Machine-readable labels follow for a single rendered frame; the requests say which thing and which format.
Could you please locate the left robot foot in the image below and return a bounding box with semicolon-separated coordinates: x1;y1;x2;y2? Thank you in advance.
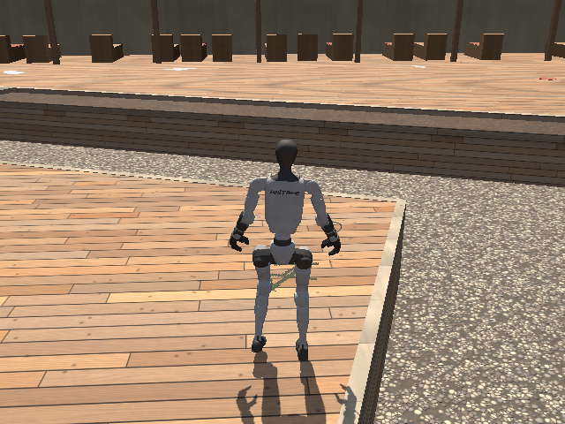
252;336;267;352

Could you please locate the left robot upper arm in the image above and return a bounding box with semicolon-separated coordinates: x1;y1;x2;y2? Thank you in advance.
240;177;267;224

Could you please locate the right robot forearm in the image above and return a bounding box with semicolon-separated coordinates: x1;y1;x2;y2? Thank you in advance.
321;213;338;242

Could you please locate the right robot upper arm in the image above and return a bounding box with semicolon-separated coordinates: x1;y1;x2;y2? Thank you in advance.
304;178;329;227

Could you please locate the robot left hand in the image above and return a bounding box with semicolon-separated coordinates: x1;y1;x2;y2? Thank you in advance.
230;233;249;252

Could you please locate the robot right hand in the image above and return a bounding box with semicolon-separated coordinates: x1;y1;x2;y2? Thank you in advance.
321;236;341;256

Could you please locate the robot right thigh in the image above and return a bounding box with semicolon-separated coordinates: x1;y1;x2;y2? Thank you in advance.
294;246;313;307

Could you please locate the left robot forearm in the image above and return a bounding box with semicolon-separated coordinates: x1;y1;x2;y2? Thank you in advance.
232;211;249;239

